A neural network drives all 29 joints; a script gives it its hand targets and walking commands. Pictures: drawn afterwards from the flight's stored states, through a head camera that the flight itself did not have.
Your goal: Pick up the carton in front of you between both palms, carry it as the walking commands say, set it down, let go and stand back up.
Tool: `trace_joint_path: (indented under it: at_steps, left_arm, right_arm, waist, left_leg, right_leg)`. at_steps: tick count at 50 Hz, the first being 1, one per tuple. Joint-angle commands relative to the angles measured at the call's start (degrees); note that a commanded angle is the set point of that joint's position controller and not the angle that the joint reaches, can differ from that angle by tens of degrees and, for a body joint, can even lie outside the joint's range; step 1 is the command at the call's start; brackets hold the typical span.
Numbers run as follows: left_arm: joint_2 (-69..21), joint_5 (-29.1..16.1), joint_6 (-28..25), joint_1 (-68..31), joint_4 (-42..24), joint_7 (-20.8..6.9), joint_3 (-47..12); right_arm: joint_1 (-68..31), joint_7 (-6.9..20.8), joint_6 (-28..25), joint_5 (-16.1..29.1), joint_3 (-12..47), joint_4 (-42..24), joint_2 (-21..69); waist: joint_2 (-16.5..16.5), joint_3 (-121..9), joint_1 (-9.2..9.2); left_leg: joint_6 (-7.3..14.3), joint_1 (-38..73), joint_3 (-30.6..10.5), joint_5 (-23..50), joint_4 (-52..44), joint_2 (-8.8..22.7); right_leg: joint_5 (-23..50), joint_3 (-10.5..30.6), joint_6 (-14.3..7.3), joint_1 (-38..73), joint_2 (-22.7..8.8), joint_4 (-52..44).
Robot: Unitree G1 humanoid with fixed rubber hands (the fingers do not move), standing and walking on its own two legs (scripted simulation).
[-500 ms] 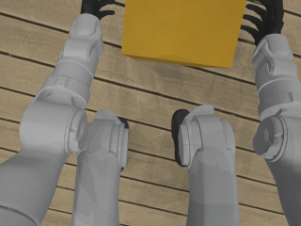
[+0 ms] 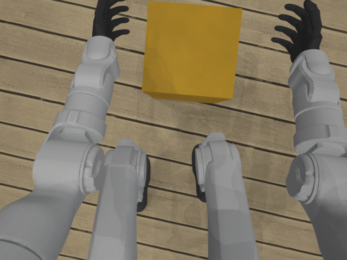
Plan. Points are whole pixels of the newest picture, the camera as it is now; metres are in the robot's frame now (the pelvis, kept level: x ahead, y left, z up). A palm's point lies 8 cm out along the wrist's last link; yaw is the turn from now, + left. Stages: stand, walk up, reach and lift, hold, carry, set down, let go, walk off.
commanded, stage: set down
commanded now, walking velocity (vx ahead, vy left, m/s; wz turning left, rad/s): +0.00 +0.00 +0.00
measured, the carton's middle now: (188, 63) +0.51 -0.08 -0.32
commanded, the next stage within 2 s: let go in 0.64 s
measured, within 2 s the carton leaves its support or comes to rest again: neither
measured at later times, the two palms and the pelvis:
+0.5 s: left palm out of the picture +0.53 +0.10 +0.03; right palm out of the picture +0.48 -0.29 +0.03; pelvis +0.02 +0.00 +0.13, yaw -1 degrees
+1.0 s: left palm out of the picture +0.44 +0.14 +0.15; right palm out of the picture +0.40 -0.29 +0.15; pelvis +0.08 -0.02 +0.26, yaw -2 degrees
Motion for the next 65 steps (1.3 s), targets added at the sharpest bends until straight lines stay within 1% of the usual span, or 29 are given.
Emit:
trace_joint_path:
  at_steps: [1,5,8,11,14,18,23,30,33,35,39,42,44,47,52,58,62,65]
  left_arm:
    - [4.13,0.82,-1.26,-10.15,-5.26,-0.55,0.88]
    - [3.29,1.11,-0.73,-9.21,-8.87,-0.66,0.23]
    - [2.94,1.19,0.15,-8.48,-12.56,-0.43,-0.36]
    - [2.75,1.29,1.15,-7.53,-15.64,-0.18,-0.70]
    - [2.61,1.54,1.89,-6.06,-17.13,-0.13,-0.50]
    - [2.19,2.07,2.09,-3.61,-16.89,-0.57,0.26]
    - [1.29,2.90,1.35,-0.53,-15.46,-1.49,1.29]
    - [0.51,3.98,-0.16,2.70,-14.81,-2.55,2.05]
    - [0.07,4.91,-0.82,4.09,-13.76,-3.04,2.52]
    - [-0.37,6.05,-0.93,6.27,-13.97,-3.07,2.71]
    - [-1.69,8.77,-0.68,15.72,-16.15,-2.73,2.24]
    - [-2.29,9.61,-0.99,24.12,-19.93,-2.77,1.02]
    - [-2.08,9.39,-1.71,28.12,-22.64,-3.08,0.11]
    - [-1.34,8.22,-3.11,33.23,-25.50,-4.06,-1.18]
    - [-0.28,6.75,-5.60,44.03,-24.81,-6.22,-2.59]
    - [1.22,6.19,-8.11,57.59,-23.24,-8.17,-3.30]
    - [2.39,5.37,-9.35,64.53,-24.58,-9.22,-4.40]
    - [3.28,4.71,-9.89,69.32,-26.27,-9.94,-5.41]
  right_arm:
    - [-10.31,0.43,-1.20,-1.42,-1.97,-5.07,-6.22]
    - [-8.13,0.93,-0.97,-2.48,-3.74,-7.14,-7.26]
    - [-7.03,1.45,-0.36,-2.56,-4.54,-10.04,-8.16]
    - [-6.22,2.14,0.48,-2.20,-4.64,-12.60,-8.56]
    - [-5.33,2.88,1.15,-1.88,-4.36,-13.77,-8.24]
    - [-4.03,3.69,1.40,-2.22,-4.22,-13.51,-7.29]
    - [-2.10,4.29,0.83,-3.80,-4.87,-12.32,-6.07]
    - [0.53,4.71,-0.53,-5.67,-5.96,-11.54,-4.73]
    - [1.60,4.93,-1.23,-6.64,-6.22,-10.30,-3.69]
    - [3.52,5.17,-1.41,-7.66,-6.12,-10.31,-3.41]
    - [12.40,5.77,-1.25,-10.03,-5.05,-12.63,-3.13]
    - [20.87,6.14,-1.33,-11.19,-3.41,-16.38,-2.81]
    - [25.08,6.19,-1.80,-10.95,-2.27,-19.20,-2.50]
    - [30.14,6.16,-2.84,-9.37,-0.15,-22.50,-1.50]
    - [41.17,5.74,-4.77,-6.98,3.13,-23.62,1.63]
    - [55.83,4.59,-6.90,-6.61,5.60,-24.85,3.47]
    - [63.44,3.78,-8.01,-6.49,6.95,-27.20,3.85]
    - [68.93,3.39,-8.34,-6.19,8.09,-29.04,4.15]
  waist:
    - [-4.13,-56.05,-1.65]
    - [-2.25,-61.56,-2.81]
    - [-0.95,-65.88,-3.27]
    - [-0.28,-68.51,-3.10]
    - [-0.53,-68.59,-2.42]
    - [-1.73,-66.47,-1.64]
    - [-2.83,-63.75,-1.39]
    - [-2.53,-61.56,-1.40]
    - [-2.21,-59.29,-1.05]
    - [-2.04,-60.05,-0.72]
    - [-2.42,-62.38,-0.21]
    - [-3.51,-61.08,-0.15]
    - [-4.17,-58.25,-0.07]
    - [-5.20,-52.87,0.34]
    - [-5.64,-45.47,1.63]
    - [-5.60,-38.10,2.79]
    - [-5.12,-32.21,3.14]
    - [-4.13,-27.04,3.36]
  left_leg:
    - [0.65,19.26,6.04,7.28,-12.20,-2.05]
    - [0.08,24.48,6.07,9.72,-16.00,-2.31]
    - [-0.25,29.21,6.13,11.82,-18.90,-2.54]
    - [-0.39,33.36,6.08,13.49,-21.98,-2.64]
    - [-0.40,35.98,5.85,14.44,-25.27,-2.53]
    - [-0.39,37.73,5.30,15.10,-29.76,-2.22]
    - [-0.51,40.23,4.46,16.55,-35.66,-1.78]
    - [-0.85,46.23,3.41,20.14,-44.15,-1.11]
    - [-1.01,47.68,2.87,20.74,-47.27,-0.70]
    - [-1.13,50.35,2.74,21.83,-49.37,-0.56]
    - [-1.03,56.50,2.76,24.64,-54.02,-0.43]
    - [-0.75,59.82,2.59,25.95,-57.86,-0.35]
    - [-0.55,60.79,2.41,26.10,-60.20,-0.21]
    - [-0.27,61.65,2.22,25.21,-63.50,0.11]
    - [0.36,65.00,1.84,25.44,-68.33,0.72]
    - [0.98,74.15,0.99,28.17,-74.05,1.27]
    - [1.14,83.28,0.41,30.61,-78.58,1.56]
    - [1.26,91.73,-0.20,32.43,-82.34,1.89]
  right_leg:
    - [15.44,-4.60,2.48,38.75,-0.08,-13.59]
    - [18.24,-5.30,2.12,41.90,0.34,-16.99]
    - [20.69,-5.81,1.98,45.28,0.71,-19.52]
    - [22.56,-6.07,2.03,48.50,1.04,-22.23]
    - [23.50,-6.01,2.17,51.22,1.28,-25.22]
    - [24.13,-5.58,2.35,54.46,1.40,-29.48]
    - [25.53,-4.94,2.33,58.55,1.35,-35.04]
    - [29.14,-4.07,1.81,65.22,1.17,-42.93]
    - [29.42,-3.52,1.53,66.92,0.92,-45.83]
    - [30.43,-3.25,1.37,69.88,0.84,-47.80]
    - [34.19,-2.83,0.91,78.99,0.82,-51.81]
    - [36.85,-1.98,0.54,86.47,0.62,-55.10]
    - [38.21,-1.05,0.38,90.74,0.29,-57.22]
    - [39.48,0.50,0.39,96.57,-0.32,-60.39]
    - [43.55,2.49,0.78,104.43,-1.49,-64.50]
    - [47.69,3.02,1.13,110.97,-2.02,-69.83]
    - [47.23,2.46,1.15,114.05,-1.75,-74.70]
    - [44.45,1.51,1.07,115.49,-1.25,-79.01]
